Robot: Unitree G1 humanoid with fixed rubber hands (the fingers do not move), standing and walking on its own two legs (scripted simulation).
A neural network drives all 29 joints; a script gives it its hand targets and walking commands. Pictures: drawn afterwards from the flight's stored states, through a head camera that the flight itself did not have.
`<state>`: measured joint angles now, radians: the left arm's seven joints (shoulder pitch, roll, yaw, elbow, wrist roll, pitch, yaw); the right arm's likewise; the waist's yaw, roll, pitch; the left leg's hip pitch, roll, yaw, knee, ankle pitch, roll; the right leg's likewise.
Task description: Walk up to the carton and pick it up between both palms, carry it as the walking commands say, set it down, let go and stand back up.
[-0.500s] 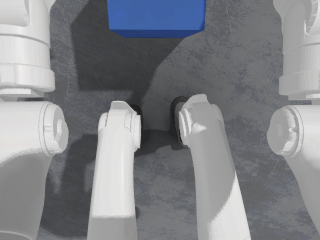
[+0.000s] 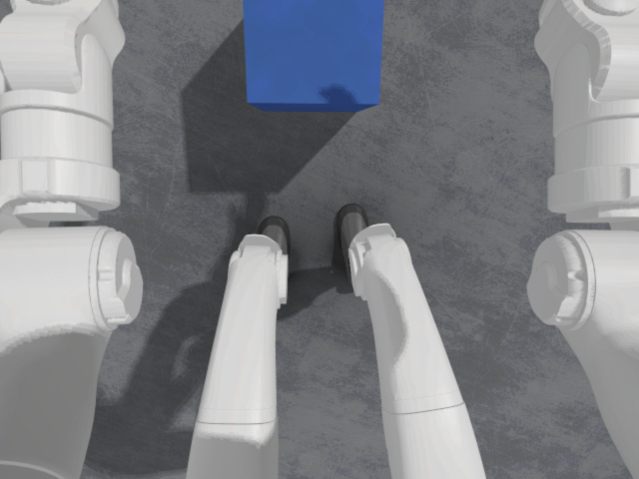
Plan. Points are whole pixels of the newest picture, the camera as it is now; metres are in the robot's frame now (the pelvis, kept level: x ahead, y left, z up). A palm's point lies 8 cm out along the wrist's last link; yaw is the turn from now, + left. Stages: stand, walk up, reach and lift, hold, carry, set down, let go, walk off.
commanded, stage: set down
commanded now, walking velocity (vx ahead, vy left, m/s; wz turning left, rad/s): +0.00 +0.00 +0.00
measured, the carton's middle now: (311, 44) +0.55 -0.02 -0.52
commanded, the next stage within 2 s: let go in 0.08 s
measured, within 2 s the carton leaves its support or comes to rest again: neither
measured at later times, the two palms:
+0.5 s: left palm (69, 106) +0.44 +0.19 -0.09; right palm (608, 101) +0.42 -0.23 -0.08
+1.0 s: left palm out of the picture +0.31 +0.21 +0.03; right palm out of the picture +0.28 -0.22 +0.04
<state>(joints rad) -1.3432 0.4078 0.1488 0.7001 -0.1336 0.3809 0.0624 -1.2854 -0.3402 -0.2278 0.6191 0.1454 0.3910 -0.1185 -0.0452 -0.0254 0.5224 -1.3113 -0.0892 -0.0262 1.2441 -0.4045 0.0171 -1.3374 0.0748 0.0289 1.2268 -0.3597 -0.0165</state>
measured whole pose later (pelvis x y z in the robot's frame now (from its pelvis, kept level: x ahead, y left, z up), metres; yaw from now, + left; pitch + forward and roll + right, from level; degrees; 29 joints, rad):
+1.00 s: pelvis +0.11 +0.01 +0.12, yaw -1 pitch +5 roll +0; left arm 0.08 0.16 0.07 0.51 0.04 0.05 -0.02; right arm 0.13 -0.18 -0.05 0.46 -0.02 0.06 0.06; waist -0.03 -0.01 0.09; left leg -0.32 -0.06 -0.05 0.54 -0.31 0.04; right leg -0.35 0.07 0.08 0.53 -0.27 -0.02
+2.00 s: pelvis +0.11 +0.01 +0.13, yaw -1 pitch -2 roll +0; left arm 0.35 0.32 0.06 0.86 0.04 -0.03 0.01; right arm 0.32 -0.29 -0.05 0.87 -0.03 -0.03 -0.01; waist 0.00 -0.01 -0.14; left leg -0.13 -0.07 -0.06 0.45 -0.28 0.04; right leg -0.17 0.06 0.07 0.47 -0.26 -0.03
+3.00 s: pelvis +0.08 +0.00 +0.14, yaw +1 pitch -3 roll +0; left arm 0.23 0.32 0.01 1.11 0.01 -0.03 0.01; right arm 0.19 -0.32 0.02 1.10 -0.01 -0.05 -0.01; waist 0.01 -0.01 -0.04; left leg -0.13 -0.07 -0.09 0.39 -0.20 0.03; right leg -0.15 0.06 0.05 0.37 -0.17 -0.03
